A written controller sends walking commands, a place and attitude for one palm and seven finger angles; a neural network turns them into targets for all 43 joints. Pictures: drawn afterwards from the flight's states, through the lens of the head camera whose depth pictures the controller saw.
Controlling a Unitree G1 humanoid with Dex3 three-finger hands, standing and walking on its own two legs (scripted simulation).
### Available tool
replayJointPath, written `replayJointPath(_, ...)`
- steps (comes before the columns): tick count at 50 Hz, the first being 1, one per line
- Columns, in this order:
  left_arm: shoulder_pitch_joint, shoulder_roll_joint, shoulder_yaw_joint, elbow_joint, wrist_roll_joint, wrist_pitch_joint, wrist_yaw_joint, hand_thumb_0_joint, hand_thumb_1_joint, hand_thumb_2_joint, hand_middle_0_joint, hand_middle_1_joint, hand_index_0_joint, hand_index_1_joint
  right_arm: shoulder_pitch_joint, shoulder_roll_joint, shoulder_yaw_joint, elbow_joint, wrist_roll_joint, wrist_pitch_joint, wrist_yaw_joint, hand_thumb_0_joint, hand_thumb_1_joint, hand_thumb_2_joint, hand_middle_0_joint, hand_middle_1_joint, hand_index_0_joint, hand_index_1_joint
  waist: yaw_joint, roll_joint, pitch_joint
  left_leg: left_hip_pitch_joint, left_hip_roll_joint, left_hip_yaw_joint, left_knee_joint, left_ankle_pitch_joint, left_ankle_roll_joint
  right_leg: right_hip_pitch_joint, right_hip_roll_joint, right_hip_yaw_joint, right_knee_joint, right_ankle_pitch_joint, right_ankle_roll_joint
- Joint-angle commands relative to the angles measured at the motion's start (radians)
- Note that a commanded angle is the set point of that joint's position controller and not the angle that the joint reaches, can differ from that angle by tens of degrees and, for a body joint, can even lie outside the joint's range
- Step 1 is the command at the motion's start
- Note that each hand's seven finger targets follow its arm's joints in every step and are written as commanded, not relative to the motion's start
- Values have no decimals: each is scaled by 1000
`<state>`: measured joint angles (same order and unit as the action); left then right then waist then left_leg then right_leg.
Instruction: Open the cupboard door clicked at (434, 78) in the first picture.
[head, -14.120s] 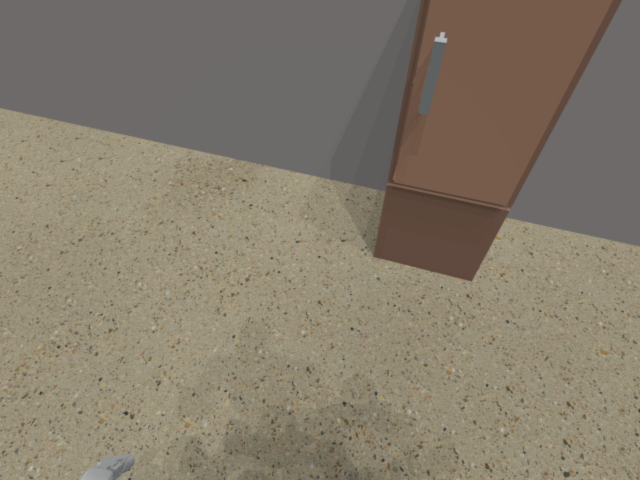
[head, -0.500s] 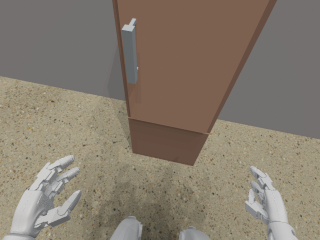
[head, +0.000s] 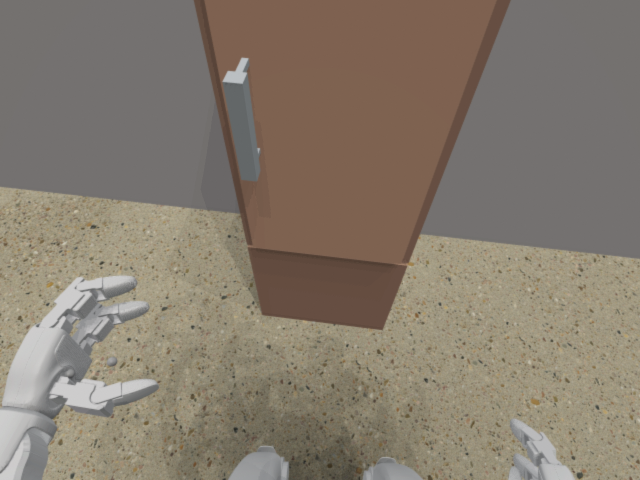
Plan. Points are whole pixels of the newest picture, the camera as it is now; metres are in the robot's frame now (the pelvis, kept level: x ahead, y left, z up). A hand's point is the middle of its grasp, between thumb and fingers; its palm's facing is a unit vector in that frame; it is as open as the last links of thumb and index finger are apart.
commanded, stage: raise the hand with hooked fingers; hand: left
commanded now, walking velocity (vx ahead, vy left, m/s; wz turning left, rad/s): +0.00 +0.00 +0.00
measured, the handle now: (247, 122) +0.59 +0.14 +0.10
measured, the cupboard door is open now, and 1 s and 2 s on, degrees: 0 0 0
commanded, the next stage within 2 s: move the hooked fingers beside the handle in 1.12 s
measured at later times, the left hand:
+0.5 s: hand (67, 294) +0.29 +0.29 +0.10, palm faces -0.06 -1.00 -0.05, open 13.9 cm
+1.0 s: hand (84, 278) +0.31 +0.27 +0.10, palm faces -0.06 -1.00 -0.03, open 14.0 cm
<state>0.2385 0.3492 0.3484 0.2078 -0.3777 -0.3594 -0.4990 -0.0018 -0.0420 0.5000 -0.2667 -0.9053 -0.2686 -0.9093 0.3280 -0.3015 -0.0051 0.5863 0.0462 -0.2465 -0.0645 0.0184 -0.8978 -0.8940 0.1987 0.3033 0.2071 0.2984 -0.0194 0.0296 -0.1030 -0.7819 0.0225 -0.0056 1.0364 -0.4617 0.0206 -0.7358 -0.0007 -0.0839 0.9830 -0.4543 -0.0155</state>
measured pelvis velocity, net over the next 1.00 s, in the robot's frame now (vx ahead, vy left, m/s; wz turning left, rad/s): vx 0.02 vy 0.01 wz -0.01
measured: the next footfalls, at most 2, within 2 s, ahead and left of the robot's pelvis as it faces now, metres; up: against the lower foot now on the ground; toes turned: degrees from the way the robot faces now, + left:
none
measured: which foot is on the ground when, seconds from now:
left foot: down 0.00-1.00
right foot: down 0.00-1.00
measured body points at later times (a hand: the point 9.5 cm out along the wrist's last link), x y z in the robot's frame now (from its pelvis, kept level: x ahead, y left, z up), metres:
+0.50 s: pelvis +0.02 +0.03 +0.02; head +0.06 +0.04 +0.47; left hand +0.29 +0.34 +0.10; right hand +0.19 -0.20 -0.05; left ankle +0.03 +0.10 -0.67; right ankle +0.02 -0.11 -0.67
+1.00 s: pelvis +0.02 +0.01 +0.03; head +0.06 +0.02 +0.48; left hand +0.30 +0.33 +0.11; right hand +0.16 -0.25 -0.04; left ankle +0.03 +0.10 -0.67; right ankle +0.02 -0.11 -0.67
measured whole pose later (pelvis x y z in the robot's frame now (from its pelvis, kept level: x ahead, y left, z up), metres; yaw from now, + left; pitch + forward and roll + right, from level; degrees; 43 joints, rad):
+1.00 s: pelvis +0.02 +0.01 +0.03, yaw +0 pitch +8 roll -2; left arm -0.04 0.44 0.43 0.40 -0.35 -0.21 -0.57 -0.02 -0.50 0.30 -0.30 -1.20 -0.30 -1.20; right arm 0.30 -0.29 0.04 0.53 0.04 -0.18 -0.07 0.02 -0.90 -0.89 0.20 0.30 0.21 0.30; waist -0.02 0.02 -0.08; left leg -0.60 0.02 0.01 0.86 -0.41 0.03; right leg -0.55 0.00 -0.07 0.80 -0.39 -0.01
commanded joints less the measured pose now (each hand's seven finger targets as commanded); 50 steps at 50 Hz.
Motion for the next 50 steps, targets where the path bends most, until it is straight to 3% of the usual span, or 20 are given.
replayJointPath(1, -197, 266, 104, -243, -22, -46, -30, 0, -267, 400, -283, -1050, -283, -1050, -75, -123, -39, -175, 8, -88, -22, 0, -900, -900, 200, 300, 200, 300, 8, 69, -235, 211, -19, -41, -201, 168, 16, 137, 22, 63, -189, 68, -9)
replayJointPath(4, -205, 314, 178, -273, -35, -48, 14, 0, -337, 370, -288, -1095, -288, -1095, -77, -119, -32, -174, 0, -89, -23, 0, -900, -900, 200, 300, 200, 300, 36, 92, -237, 255, -14, -57, -227, 243, 5, 160, 38, 28, -166, 144, -21)
replayJointPath(6, -174, 265, 160, -270, -40, -44, 37, 0, -383, 350, -292, -1125, -292, -1125, -83, -108, -27, -177, 1, -84, -17, 0, -900, -900, 200, 300, 200, 300, 41, 126, -224, 293, -10, -60, -250, 279, -7, 163, 36, 9, -165, 176, -20)
replayJointPath(11, -217, 214, 78, -123, -6, 69, 17, 0, -500, 300, -300, -1200, -300, -1200, -83, -121, -19, -189, 10, -49, -10, 0, -900, -900, 200, 300, 200, 300, 9, 100, -114, 267, -4, -69, -289, 215, -15, 127, 39, -7, -197, 155, -13)
replayJointPath(14, -292, 227, 68, -95, 1, 123, -17, 0, -500, 300, -300, -1200, -300, -1200, -81, -131, -16, -207, 11, -38, -17, 0, -900, -900, 200, 300, 200, 300, 4, 49, -116, 276, -9, -76, -298, 228, -12, 148, 44, -7, -210, 175, -17)
replayJointPath(15, -321, 249, 81, -103, 4, 127, -27, 0, -500, 300, -300, -1200, -300, -1200, -81, -132, -16, -206, 11, -35, -18, 0, -900, -900, 200, 300, 200, 300, 5, 58, -148, 298, -8, -70, -295, 254, -11, 160, 42, -3, -215, 194, -16)
replayJointPath(17, -379, 283, 110, -137, 0, 116, -31, 0, -500, 300, -300, -1200, -300, -1200, -81, -131, -15, -209, 8, -32, -24, 0, -900, -900, 200, 300, 200, 300, 6, 41, -192, 329, -7, -74, -294, 279, -11, 172, 43, -3, -217, 206, -16)
replayJointPath(20, -471, 345, 159, -195, -8, 74, -26, 0, -500, 300, -300, -1200, -300, -1200, -83, -125, -8, -203, 0, -31, -27, 0, -900, -900, 200, 300, 200, 300, 16, 111, -245, 395, -6, -81, -298, 332, -28, 181, 48, 0, -213, 221, -24)
replayJointPath(23, -461, 337, 163, -160, -6, 56, -22, 0, -500, 300, -300, -1200, -300, -1200, -76, -122, -7, -185, -1, -33, -29, 0, -900, -900, 200, 300, 200, 300, 16, 129, -244, 436, 3, -90, -304, 394, -37, 173, 45, -2, -219, 237, -22)
replayJointPath(24, -468, 358, 178, -133, -7, 65, -27, 0, -500, 300, -300, -1200, -300, -1200, -74, -124, -5, -184, -5, -30, -28, 0, -900, -900, 200, 300, 200, 300, 23, 125, -236, 422, -3, -89, -303, 398, -37, 188, 49, -1, -221, 247, -26)
replayJointPath(27, -465, 347, 166, -35, -6, 108, -55, 0, -500, 300, -300, -1200, -300, -1200, -76, -129, -6, -175, 4, -16, -31, 0, -900, -900, 200, 300, 200, 300, 16, 93, -207, 399, -3, -82, -319, 379, -30, 200, 41, -2, -241, 251, -20)
replayJointPath(31, -526, 377, 170, 6, -10, 158, -90, 0, -500, 300, -300, -1200, -300, -1200, -74, -136, -7, -182, 10, -3, -34, 0, -900, -900, 200, 300, 200, 300, 19, 100, -209, 399, -7, -71, -330, 393, -27, 223, 40, -1, -258, 273, -20)
replayJointPath(32, -509, 359, 155, 20, -9, 163, -95, 0, -500, 300, -300, -1200, -300, -1200, -72, -134, -8, -186, 9, -3, -33, 0, -900, -900, 200, 300, 200, 300, 17, 93, -203, 405, -8, -70, -330, 400, -24, 219, 39, 0, -263, 275, -20)
replayJointPath(36, -469, 353, 171, 16, -26, 139, -98, 0, -500, 300, -300, -1200, -300, -1200, -57, -136, -15, -194, 3, -3, -20, 0, -900, -900, 200, 300, 200, 300, 24, 40, -235, 403, -12, -56, -317, 433, -17, 246, 45, 7, -264, 325, -19)
replayJointPath(39, -473, 368, 191, 34, -30, 116, -88, 0, -500, 300, -300, -1200, -300, -1200, -57, -138, -15, -195, -1, 2, -15, 0, -900, -900, 200, 300, 200, 300, 25, 18, -197, 359, -19, -45, -314, 390, -14, 248, 49, 13, -263, 315, -23)
replayJointPath(44, -514, 397, 207, -9, -19, 84, -68, 0, -500, 300, -300, -1200, -300, -1200, -62, -133, -15, -199, -3, 10, -15, 0, -900, -900, 200, 300, 200, 300, 24, 73, -217, 355, -23, -30, -311, 342, -4, 265, 43, 31, -269, 288, -24)
replayJointPath(48, -510, 376, 184, -44, -15, 67, -64, 0, -500, 300, -300, -1200, -300, -1200, -71, -121, -13, -196, 3, 5, -21, 0, -900, -900, 200, 300, 200, 300, 15, 125, -221, 374, -21, -28, -318, 306, -1, 257, 38, 37, -282, 260, -19)
replayJointPath(50, -522, 391, 193, -46, -17, 67, -66, 0, -500, 300, -300, -1200, -300, -1200, -72, -123, -10, -195, 2, 5, -23, 0, -900, -900, 200, 300, 200, 300, 16, 118, -226, 369, -22, -30, -316, 311, 1, 272, 41, 39, -281, 269, -22)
